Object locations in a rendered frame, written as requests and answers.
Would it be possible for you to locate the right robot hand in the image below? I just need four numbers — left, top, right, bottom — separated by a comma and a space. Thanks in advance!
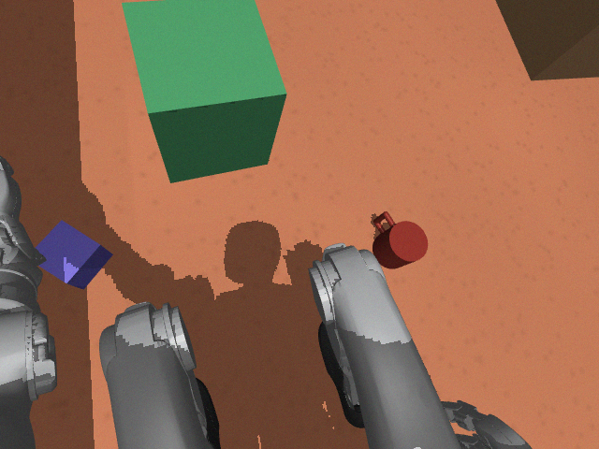
441, 400, 533, 449

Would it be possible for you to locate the left robot hand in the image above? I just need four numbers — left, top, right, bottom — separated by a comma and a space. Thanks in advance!
0, 155, 47, 266

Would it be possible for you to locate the right robot foot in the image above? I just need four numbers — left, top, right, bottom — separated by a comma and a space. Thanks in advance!
318, 322, 365, 428

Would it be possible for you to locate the left robot foot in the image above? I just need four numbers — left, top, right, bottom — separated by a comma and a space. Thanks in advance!
196, 378, 221, 449

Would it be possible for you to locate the left robot arm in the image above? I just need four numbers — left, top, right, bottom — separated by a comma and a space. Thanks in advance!
0, 215, 57, 449

